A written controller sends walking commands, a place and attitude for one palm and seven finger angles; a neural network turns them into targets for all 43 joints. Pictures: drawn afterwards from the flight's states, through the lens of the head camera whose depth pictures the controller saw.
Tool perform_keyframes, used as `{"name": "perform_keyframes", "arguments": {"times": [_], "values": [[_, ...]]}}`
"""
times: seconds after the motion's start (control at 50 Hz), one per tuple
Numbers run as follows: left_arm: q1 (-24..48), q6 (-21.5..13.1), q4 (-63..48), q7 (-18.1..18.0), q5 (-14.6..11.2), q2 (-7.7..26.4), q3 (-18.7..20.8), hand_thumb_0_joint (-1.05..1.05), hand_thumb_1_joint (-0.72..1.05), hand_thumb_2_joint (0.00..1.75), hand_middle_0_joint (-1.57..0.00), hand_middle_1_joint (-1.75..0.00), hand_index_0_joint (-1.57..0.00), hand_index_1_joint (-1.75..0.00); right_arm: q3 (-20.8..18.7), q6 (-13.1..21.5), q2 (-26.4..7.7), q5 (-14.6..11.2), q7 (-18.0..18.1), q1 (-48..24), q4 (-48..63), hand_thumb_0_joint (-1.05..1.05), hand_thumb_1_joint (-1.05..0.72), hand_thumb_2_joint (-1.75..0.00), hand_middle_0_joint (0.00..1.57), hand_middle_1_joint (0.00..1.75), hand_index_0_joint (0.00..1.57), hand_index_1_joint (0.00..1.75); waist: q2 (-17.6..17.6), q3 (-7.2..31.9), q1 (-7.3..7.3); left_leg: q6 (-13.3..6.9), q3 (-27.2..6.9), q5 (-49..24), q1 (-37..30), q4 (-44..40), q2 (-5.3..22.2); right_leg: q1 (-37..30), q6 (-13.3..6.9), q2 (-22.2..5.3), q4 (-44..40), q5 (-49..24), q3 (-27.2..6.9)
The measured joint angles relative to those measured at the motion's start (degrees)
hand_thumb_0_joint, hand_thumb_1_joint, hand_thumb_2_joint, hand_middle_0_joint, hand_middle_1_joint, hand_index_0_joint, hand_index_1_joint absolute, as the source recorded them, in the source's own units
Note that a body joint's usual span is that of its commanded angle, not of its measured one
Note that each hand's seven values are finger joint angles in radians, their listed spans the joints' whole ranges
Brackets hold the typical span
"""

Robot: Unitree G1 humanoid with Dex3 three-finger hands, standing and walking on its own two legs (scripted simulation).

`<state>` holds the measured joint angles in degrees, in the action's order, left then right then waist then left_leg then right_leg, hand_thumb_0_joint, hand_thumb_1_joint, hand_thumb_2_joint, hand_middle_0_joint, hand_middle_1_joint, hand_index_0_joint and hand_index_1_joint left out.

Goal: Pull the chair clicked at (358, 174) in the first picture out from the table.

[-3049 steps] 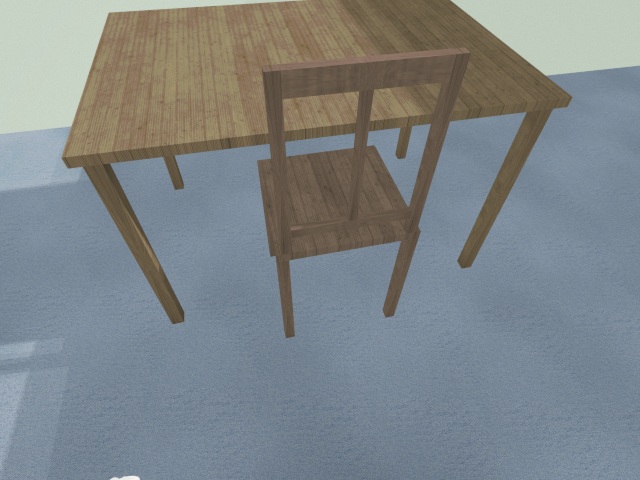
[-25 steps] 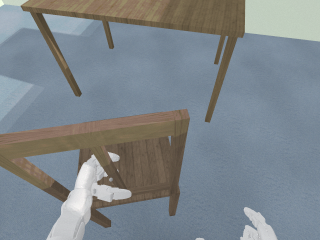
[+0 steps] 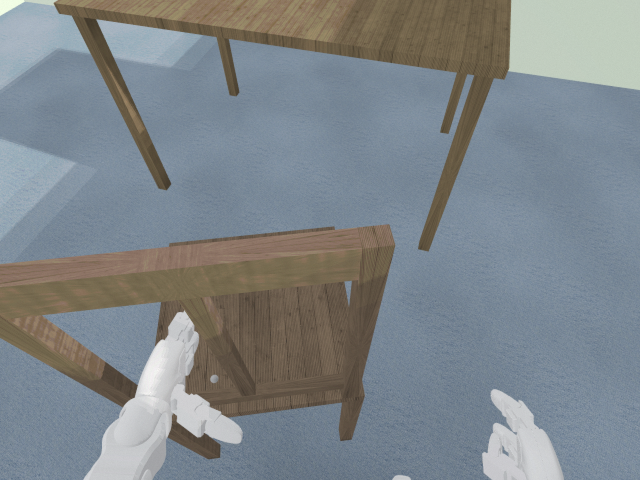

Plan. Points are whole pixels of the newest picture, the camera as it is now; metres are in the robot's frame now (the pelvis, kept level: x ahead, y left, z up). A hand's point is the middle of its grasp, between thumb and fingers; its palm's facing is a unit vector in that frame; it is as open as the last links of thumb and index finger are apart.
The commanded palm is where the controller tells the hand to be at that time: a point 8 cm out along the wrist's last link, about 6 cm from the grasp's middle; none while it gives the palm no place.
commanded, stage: draw the fingers out of the gap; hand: left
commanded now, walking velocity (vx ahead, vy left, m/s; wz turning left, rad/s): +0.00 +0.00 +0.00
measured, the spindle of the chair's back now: (227, 353) +0.28 +0.13 -0.02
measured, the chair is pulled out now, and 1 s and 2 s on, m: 0.66 0.66 0.66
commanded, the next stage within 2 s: draw the hand back to the body in 0.72 s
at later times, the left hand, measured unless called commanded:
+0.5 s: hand (186, 454) +0.17 +0.16 -0.02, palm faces -0.02 -0.99 -0.16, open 17.5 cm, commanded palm +0.14 +0.21 +0.00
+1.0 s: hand out of the picture +0.13 +0.16 +0.02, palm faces +0.07 -1.00 -0.06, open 17.5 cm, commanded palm +0.09 +0.22 +0.03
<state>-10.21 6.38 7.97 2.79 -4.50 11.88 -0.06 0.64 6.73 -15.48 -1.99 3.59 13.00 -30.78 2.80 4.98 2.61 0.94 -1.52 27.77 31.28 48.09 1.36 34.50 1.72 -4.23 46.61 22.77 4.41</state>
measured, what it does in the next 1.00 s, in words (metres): stands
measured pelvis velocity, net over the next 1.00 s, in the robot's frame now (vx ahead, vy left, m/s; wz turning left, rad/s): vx -0.02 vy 0.00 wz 0.01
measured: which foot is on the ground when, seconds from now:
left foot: down 0.00-1.00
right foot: down 0.00-1.00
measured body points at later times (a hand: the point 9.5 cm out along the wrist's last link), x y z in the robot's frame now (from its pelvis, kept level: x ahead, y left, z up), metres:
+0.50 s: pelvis -0.01 +0.00 -0.01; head +0.02 +0.00 +0.44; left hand +0.16 +0.21 -0.01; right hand +0.17 -0.24 -0.08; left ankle -0.04 +0.13 -0.70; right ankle +0.00 -0.14 -0.70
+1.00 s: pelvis -0.02 +0.00 -0.03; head +0.02 +0.01 +0.42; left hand +0.13 +0.22 +0.03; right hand +0.17 -0.23 -0.09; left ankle -0.04 +0.13 -0.70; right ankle +0.00 -0.14 -0.70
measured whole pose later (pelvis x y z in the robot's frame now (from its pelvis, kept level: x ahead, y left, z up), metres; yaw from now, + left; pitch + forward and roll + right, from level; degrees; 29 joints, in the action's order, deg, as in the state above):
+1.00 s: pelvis -0.02 +0.00 -0.03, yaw +1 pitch +12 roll -2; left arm -43.0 -6.2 -21.0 3.6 -9.7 11.8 0.9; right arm -1.1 10.9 -11.2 -3.0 5.6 13.3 -29.4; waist 2.2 8.5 0.1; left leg 0.9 -3.5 31.9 39.4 59.7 1.6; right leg 40.9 1.6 -4.2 55.7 25.9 5.8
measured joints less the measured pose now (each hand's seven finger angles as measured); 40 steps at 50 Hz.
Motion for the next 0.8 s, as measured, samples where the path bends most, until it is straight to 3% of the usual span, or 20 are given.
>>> {"name": "perform_keyframes", "arguments": {"times": [0.14,0.32,0.8], "values": [[-7.1,0.5,-6.4,-0.7,-0.1,0.9,1.4,-0.01,-0.54,0.21,-0.01,-0.01,-0.01,-0.01,-0.3,-0.1,0.9,-0.3,0.2,1.3,1.2,0.01,-0.9,-0.9,0.21,0.3,0.2,0.3,0.1,0.9,0.16,0.0,0.0,0.5,0.2,0.7,0.2,0.2,0.0,0.2,0.5,0.3,0.0],[-15.4,1.0,-12.8,-0.7,0.1,0.1,-1.7,-0.01,-0.54,0.21,0.0,0.0,0.0,0.0,-0.3,1.4,1.3,-0.1,1.0,1.3,1.7,0.02,-0.9,-0.9,0.21,0.3,0.2,0.3,0.3,1.4,-0.24,-0.2,-0.6,1.2,1.7,3.2,-0.2,1.2,0.2,-0.3,2.4,0.9,0.4],[-29.9,0.1,-23.9,-0.9,1.2,0.5,-2.6,-0.01,-0.54,0.21,0.0,0.0,0.0,0.0,-0.9,1.6,3.3,-0.5,2.3,0.5,3.4,0.02,-0.9,-0.9,0.21,0.3,0.2,0.3,0.1,3.3,-1.11,-0.3,-1.4,2.8,5.4,8.4,-0.2,4.0,0.2,-0.4,6.4,2.1,1.0]]}}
